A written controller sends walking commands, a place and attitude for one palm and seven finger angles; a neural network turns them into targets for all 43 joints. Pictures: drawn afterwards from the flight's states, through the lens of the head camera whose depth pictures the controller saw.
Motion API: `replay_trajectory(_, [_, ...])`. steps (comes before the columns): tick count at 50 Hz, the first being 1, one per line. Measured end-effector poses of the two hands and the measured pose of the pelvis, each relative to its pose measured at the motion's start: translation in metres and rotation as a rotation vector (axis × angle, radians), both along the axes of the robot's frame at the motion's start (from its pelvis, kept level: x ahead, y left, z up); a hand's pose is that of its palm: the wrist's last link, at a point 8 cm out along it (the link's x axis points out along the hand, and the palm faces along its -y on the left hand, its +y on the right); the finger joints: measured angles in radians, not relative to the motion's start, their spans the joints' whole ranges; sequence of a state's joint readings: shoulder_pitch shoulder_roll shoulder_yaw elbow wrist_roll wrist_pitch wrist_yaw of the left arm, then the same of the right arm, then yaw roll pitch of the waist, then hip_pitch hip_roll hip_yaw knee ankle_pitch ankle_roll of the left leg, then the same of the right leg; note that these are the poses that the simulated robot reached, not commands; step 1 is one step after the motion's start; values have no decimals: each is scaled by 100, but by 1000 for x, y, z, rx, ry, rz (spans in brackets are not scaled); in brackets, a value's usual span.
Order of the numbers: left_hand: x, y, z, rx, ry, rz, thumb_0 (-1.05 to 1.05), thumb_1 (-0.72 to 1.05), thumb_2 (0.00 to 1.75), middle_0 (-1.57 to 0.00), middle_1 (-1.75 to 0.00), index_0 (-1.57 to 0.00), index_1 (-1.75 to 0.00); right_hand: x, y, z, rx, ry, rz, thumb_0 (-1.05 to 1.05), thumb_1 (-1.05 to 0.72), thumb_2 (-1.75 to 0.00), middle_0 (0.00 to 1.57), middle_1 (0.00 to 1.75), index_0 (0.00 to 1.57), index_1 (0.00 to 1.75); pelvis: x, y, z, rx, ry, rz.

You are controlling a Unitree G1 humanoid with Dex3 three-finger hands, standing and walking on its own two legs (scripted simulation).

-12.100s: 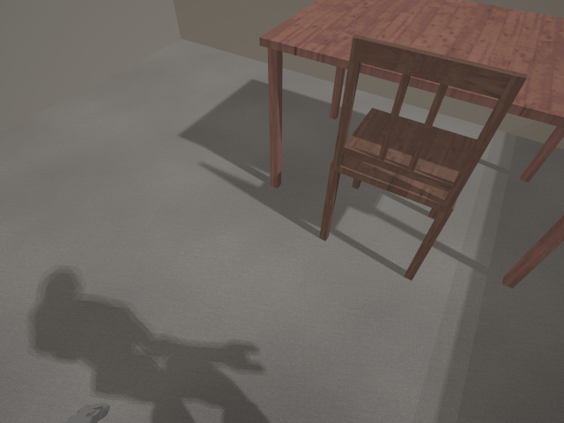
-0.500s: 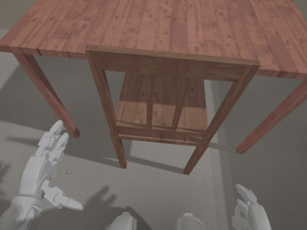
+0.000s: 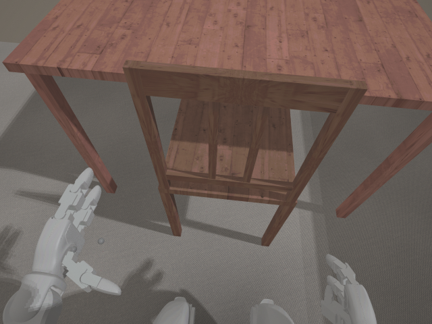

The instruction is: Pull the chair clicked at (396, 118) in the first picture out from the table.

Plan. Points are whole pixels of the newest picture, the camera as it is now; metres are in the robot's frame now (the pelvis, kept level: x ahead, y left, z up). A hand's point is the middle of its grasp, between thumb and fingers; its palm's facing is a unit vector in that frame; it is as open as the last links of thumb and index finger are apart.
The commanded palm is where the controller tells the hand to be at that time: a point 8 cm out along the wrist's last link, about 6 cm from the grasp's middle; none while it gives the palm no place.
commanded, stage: aim the fingers beside a spindle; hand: left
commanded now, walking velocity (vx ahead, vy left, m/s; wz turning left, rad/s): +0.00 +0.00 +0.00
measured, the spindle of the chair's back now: (213, 145) +0.50 +0.04 -0.02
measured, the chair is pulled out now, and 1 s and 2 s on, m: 0.00 0.00 0.00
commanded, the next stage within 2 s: push the fingers through the gap in 1.88 s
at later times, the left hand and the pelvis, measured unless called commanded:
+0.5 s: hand (124, 217) +0.29 +0.18 +0.02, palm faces -0.07 -1.00 -0.06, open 16.9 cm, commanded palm +0.28 +0.24 +0.02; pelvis +0.00 -0.01 -0.01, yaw -1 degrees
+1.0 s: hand (135, 203) +0.33 +0.18 +0.00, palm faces -0.07 -1.00 -0.05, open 16.9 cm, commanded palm +0.32 +0.23 +0.00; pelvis -0.01 +0.00 -0.02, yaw -1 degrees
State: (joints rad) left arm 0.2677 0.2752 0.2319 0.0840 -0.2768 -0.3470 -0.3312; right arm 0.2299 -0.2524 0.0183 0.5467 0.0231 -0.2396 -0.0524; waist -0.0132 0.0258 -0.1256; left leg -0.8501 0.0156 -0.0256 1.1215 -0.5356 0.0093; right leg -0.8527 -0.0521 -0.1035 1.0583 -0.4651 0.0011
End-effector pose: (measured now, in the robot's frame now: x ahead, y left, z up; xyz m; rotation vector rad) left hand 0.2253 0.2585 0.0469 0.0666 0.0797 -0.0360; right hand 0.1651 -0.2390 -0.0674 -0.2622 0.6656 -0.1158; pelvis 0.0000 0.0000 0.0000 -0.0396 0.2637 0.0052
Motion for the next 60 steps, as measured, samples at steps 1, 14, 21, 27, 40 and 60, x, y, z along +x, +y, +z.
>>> replay_trajectory(1, [1, -1, -1, -1, -1, -3, -1, -50, 30, -6, -8, -6, -8, 0, -1, -1, -2, 1, 1, 2, -90, -90, 21, 30, 21, 30, 0, 0, -1, 0, 2, 0])
replay_trajectory(14, [31, -13, -11, -2, -9, -20, -2, -50, 30, -6, -8, -6, -8, -13, -12, -12, -10, 49, -25, 2, -90, -90, 21, 30, 20, 30, -2, -4, -6, 8, 29, -9])
replay_trajectory(21, [43, -16, -18, -3, -1, -24, -1, -50, 30, -6, -8, -6, -8, -20, -16, -19, -12, 83, -33, 2, -90, -90, 21, 30, 20, 30, -2, -5, -8, 11, 45, -11])
replay_trajectory(27, [55, -21, -23, -7, -6, -29, -2, -50, 30, -6, -8, -6, -8, -24, -18, -25, -13, 106, -39, 2, -90, -90, 20, 30, 20, 30, -3, -5, -11, 14, 58, -14])
replay_trajectory(40, [75, -21, -32, -9, -11, -19, -2, -50, 30, -6, -8, -6, -8, -28, -18, -35, -10, 144, -44, 1, -90, -90, 20, 30, 20, 30, -4, -5, -17, 15, 81, -17])
replay_trajectory(60, [104, -26, -49, -22, -20, -29, -2, -50, 30, -6, -8, -6, -8, -45, -15, -51, -17, 223, -56, 1, -90, -90, 20, 30, 20, 30, -10, 1, -27, 10, 113, -22])
